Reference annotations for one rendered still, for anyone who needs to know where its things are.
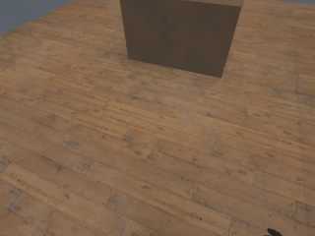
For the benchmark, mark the pedestal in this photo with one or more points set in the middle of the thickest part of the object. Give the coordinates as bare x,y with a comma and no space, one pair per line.
188,35

